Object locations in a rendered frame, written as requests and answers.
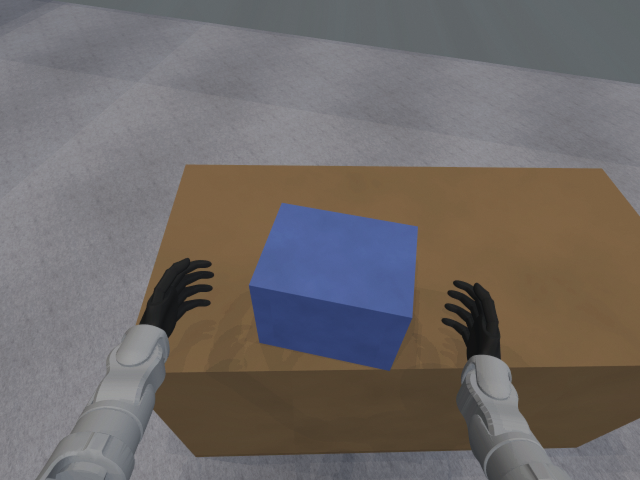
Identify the robot right forearm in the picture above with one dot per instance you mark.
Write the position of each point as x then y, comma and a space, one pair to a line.
499, 435

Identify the robot left hand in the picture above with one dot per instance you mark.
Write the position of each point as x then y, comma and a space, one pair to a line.
167, 303

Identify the carton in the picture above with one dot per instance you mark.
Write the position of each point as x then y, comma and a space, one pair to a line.
335, 285

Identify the robot left forearm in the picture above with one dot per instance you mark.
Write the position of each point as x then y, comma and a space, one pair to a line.
103, 442

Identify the pedestal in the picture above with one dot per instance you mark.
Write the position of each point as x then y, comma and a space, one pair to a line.
558, 250

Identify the robot right hand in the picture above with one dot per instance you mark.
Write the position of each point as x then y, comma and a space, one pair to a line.
482, 335

